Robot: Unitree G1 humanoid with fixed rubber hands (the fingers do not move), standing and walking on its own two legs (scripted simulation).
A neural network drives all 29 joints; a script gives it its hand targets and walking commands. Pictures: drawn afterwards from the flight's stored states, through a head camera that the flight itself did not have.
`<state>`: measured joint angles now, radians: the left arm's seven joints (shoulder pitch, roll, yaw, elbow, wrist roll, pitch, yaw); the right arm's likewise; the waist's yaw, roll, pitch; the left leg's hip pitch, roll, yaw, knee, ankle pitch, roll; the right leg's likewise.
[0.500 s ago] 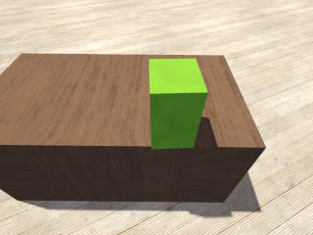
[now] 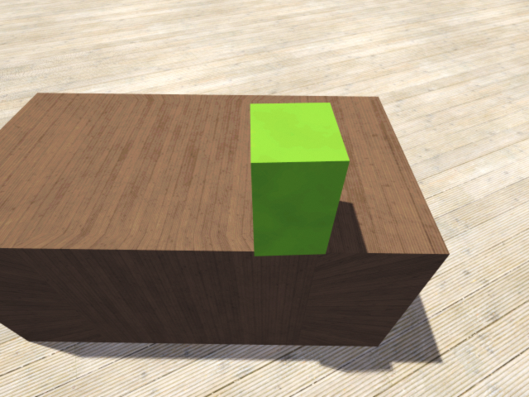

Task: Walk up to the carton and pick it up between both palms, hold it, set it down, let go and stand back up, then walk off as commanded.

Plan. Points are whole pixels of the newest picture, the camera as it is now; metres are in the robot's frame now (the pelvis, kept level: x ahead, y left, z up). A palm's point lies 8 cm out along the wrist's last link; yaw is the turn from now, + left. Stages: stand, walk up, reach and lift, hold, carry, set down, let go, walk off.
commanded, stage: stand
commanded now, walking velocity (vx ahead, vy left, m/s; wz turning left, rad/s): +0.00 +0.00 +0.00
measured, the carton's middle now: (290, 183) +0.56 -0.03 -0.01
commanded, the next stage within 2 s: walk up in 0.72 s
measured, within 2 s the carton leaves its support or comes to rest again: neither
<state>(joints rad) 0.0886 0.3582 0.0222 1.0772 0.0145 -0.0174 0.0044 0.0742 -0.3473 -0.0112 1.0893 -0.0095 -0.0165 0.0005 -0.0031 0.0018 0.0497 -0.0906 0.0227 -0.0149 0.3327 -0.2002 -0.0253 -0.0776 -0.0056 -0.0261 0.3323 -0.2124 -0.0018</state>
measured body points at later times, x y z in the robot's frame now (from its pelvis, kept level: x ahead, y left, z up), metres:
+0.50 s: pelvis +0.00 +0.00 +0.00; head +0.01 -0.01 +0.45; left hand +0.10 +0.30 -0.12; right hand +0.10 -0.31 -0.13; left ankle -0.01 +0.14 -0.75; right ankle -0.02 -0.12 -0.75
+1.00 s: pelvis +0.01 -0.01 -0.01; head +0.01 -0.01 +0.44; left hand +0.10 +0.31 -0.12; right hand +0.09 -0.32 -0.13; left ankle -0.01 +0.14 -0.75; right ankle -0.02 -0.12 -0.74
